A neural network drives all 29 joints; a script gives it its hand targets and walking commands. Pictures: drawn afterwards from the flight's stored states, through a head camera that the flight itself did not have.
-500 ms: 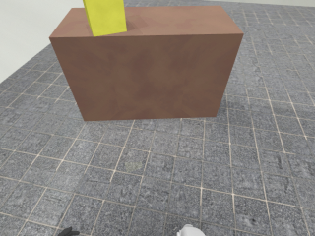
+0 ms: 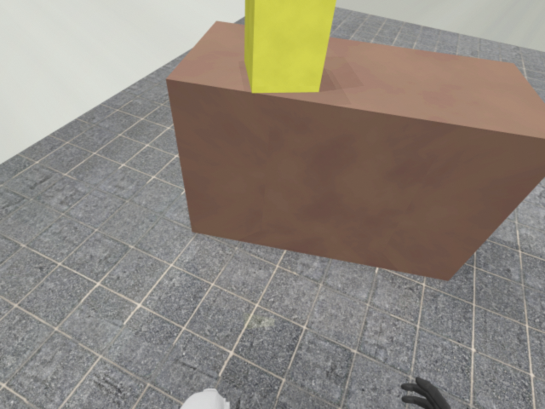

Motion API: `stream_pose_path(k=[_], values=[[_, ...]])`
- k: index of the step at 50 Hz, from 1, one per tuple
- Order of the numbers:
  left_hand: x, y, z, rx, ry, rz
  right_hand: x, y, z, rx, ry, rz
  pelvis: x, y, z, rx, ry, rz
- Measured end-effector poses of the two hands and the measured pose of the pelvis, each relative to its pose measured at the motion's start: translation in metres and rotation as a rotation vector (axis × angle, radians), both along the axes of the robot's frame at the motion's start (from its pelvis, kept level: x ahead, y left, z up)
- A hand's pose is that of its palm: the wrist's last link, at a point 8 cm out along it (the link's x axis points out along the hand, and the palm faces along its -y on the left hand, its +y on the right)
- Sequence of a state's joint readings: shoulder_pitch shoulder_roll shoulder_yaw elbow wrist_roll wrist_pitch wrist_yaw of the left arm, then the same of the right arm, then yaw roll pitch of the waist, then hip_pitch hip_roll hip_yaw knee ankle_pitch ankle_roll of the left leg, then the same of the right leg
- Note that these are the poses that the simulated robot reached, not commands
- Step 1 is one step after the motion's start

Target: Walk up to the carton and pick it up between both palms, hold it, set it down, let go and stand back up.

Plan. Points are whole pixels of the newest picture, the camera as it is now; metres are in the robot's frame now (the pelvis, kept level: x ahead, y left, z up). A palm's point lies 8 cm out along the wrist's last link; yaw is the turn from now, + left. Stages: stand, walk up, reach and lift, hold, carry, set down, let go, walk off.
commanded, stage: walk up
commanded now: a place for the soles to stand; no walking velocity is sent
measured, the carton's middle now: (283, 33) +1.04 +0.03 +0.12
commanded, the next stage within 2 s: none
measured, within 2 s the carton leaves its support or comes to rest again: neither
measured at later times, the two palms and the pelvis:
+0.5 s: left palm (144, 268) +0.36 +0.26 -0.08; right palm (416, 385) +0.22 -0.25 -0.13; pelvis +0.23 +0.01 +0.00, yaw -5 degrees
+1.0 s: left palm (119, 207) +0.53 +0.37 -0.10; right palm (347, 246) +0.47 -0.14 -0.09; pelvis +0.45 +0.11 +0.01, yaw -6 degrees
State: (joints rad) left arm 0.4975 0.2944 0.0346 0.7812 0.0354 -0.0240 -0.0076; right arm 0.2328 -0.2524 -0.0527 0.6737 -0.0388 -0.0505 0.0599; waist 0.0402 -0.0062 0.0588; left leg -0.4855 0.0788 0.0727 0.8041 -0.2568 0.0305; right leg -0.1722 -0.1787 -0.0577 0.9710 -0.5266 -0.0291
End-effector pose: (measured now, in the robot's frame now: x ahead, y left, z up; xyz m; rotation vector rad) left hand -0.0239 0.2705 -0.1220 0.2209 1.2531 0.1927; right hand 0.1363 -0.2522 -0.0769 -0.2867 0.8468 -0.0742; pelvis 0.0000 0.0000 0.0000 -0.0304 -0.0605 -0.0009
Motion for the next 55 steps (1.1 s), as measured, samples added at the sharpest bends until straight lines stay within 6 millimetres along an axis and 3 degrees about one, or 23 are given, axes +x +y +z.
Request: stream_pose_path(k=[6, 13, 17, 21, 23, 26, 33, 37, 40, 42, 45, 55], values=[[0.111, 0.008, 0.008, -0.043, -0.106, -0.074, 0.003, 0.02, 0.001, -0.002, 0.116, -0.093, 0.051, 0.012, 0.013, 0.02, -0.011, -0.013], [0.233, -0.003, 0.035, -0.061, -0.209, -0.173, 0.003, 0.021, -0.005, 0.027, 0.236, -0.204, 0.118, 0.02, 0.026, 0.041, 0.004, -0.045], [0.3, -0.015, 0.045, -0.048, -0.255, -0.228, 0.013, 0.015, -0.019, 0.053, 0.289, -0.263, 0.16, 0.019, 0.023, 0.044, 0.008, -0.067], [0.361, -0.023, 0.044, 0.002, -0.327, -0.265, 0.035, 0.006, -0.046, 0.069, 0.354, -0.273, 0.204, 0.011, 0.005, 0.023, 0.008, -0.08], [0.379, -0.021, 0.044, 0.028, -0.344, -0.254, 0.054, 0.005, -0.054, 0.071, 0.39, -0.244, 0.219, 0.011, 0.001, 0.011, -0.002, -0.079], [0.388, -0.011, 0.049, 0.061, -0.319, -0.212, 0.098, 0.005, -0.054, 0.066, 0.385, -0.197, 0.241, 0.017, 0.004, 0.0, -0.013, -0.076], [0.392, 0.031, 0.053, 0.083, -0.215, -0.14, 0.223, 0.026, -0.024, 0.075, 0.213, -0.114, 0.297, 0.04, 0.02, -0.014, -0.005, -0.056], [0.404, 0.062, 0.041, 0.066, -0.17, -0.095, 0.285, 0.051, -0.01, 0.058, 0.14, -0.07, 0.336, 0.061, 0.018, -0.014, 0.0, -0.051], [0.422, 0.089, 0.02, 0.049, -0.131, -0.074, 0.322, 0.069, -0.01, 0.026, 0.086, -0.069, 0.37, 0.084, 0.005, 0.001, -0.001, -0.054], [0.438, 0.101, 0.007, 0.036, -0.098, -0.076, 0.336, 0.08, -0.013, 0.006, 0.063, -0.093, 0.388, 0.096, -0.003, 0.02, -0.006, -0.065], [0.476, 0.108, 0.002, 0.016, -0.083, -0.111, 0.34, 0.094, -0.014, 0.001, 0.093, -0.153, 0.41, 0.105, -0.002, 0.024, -0.01, -0.074], [0.627, 0.082, 0.038, -0.051, -0.232, -0.25, 0.328, 0.114, -0.018, 0.042, 0.302, -0.289, 0.484, 0.116, 0.021, 0.039, 0.001, -0.113]])
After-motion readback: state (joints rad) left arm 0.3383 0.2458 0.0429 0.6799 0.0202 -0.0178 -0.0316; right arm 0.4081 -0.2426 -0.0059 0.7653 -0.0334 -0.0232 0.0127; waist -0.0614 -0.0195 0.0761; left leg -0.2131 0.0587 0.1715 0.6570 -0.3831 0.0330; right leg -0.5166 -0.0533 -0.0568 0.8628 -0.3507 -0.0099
